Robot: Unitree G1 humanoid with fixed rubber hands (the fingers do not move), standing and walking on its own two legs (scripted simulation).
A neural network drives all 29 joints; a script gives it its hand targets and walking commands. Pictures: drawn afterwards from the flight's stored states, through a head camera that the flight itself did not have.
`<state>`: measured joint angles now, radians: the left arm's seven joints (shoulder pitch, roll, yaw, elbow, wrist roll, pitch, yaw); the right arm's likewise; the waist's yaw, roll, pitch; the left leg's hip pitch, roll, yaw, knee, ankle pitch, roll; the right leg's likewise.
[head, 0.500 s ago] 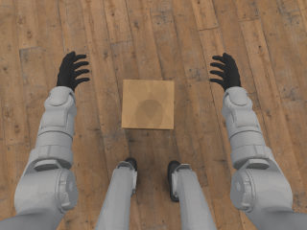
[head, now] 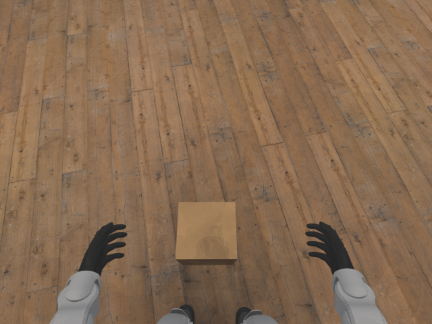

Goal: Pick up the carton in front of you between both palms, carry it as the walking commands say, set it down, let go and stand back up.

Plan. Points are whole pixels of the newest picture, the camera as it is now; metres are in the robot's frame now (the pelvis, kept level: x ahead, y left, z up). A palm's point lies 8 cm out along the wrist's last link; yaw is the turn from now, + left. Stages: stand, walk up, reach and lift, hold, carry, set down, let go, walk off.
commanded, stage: let go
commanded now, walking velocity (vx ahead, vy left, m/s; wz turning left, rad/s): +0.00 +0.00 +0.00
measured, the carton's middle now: (207, 235) +0.37 +0.04 -0.63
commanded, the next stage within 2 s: stand in 0.60 s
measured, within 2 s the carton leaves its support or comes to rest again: neither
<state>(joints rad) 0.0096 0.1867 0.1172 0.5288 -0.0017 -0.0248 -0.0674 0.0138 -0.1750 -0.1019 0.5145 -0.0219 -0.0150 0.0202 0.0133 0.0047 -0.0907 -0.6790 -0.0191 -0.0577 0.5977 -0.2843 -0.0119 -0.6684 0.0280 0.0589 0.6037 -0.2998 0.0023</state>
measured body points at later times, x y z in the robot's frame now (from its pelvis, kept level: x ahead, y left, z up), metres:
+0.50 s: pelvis +0.00 -0.01 +0.02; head +0.01 +0.00 +0.47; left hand +0.18 +0.23 -0.05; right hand +0.18 -0.24 -0.05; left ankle -0.02 +0.13 -0.72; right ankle -0.02 -0.12 -0.72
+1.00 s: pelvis +0.01 +0.01 +0.02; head +0.01 +0.03 +0.47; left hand +0.13 +0.30 -0.10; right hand +0.14 -0.28 -0.08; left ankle -0.02 +0.13 -0.72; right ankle -0.02 -0.12 -0.72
